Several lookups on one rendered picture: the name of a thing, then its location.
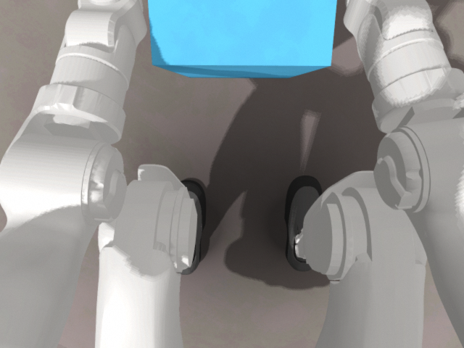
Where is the right robot upper arm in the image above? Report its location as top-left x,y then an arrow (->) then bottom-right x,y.
373,117 -> 464,348

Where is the right robot foot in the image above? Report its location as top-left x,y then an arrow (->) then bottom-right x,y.
284,175 -> 322,271

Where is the left robot upper arm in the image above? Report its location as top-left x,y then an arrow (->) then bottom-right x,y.
0,133 -> 127,348

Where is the carton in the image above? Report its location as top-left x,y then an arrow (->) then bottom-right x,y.
148,0 -> 337,78

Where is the left robot shin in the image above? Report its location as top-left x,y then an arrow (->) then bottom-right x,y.
98,164 -> 190,270

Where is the left robot forearm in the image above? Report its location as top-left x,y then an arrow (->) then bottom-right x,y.
0,0 -> 147,206

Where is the right robot forearm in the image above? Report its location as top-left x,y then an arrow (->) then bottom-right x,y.
344,0 -> 464,133

